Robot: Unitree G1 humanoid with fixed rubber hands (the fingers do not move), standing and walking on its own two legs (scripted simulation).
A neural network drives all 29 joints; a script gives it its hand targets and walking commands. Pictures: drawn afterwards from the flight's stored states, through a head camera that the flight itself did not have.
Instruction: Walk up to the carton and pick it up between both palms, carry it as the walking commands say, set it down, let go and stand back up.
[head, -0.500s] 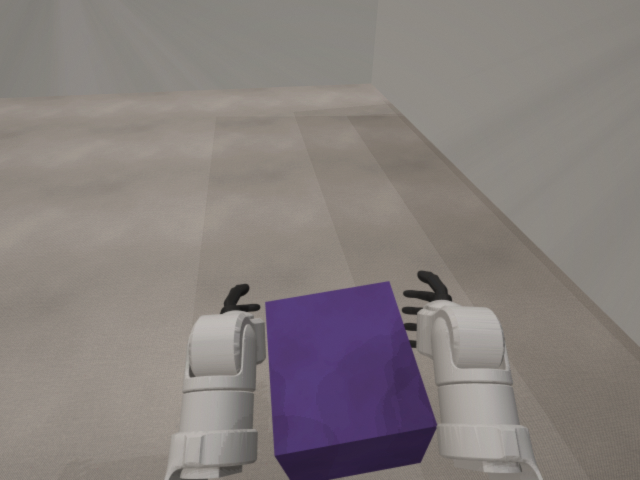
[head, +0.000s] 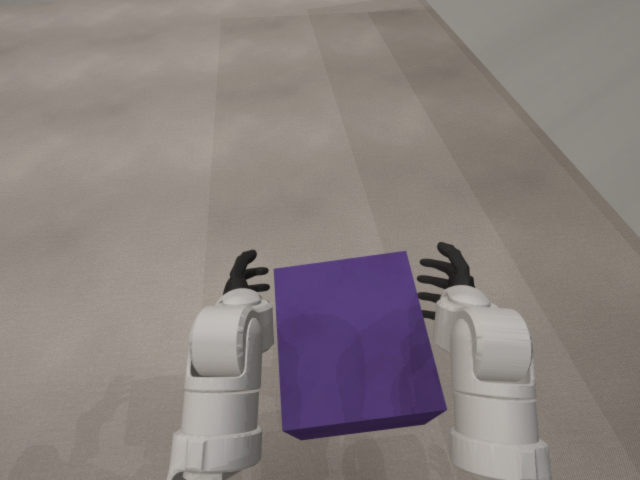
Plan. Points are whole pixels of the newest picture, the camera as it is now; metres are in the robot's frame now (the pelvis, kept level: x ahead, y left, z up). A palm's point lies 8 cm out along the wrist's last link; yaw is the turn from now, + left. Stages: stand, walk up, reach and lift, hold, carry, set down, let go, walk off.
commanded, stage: carry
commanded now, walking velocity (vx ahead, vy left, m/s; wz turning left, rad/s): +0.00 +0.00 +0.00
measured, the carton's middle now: (351, 349) +0.31 -0.01 -0.02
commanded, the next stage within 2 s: none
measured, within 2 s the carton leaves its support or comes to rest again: neither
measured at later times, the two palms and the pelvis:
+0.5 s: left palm (257, 266) +0.39 +0.12 +0.05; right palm (444, 254) +0.40 -0.13 +0.06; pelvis +0.10 -0.02 -0.01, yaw -1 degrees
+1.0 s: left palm (281, 191) +0.55 +0.10 +0.04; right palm (438, 186) +0.56 -0.16 +0.04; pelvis +0.25 -0.03 -0.02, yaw +3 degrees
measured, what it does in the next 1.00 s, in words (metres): walks ahead: left foot, then right foot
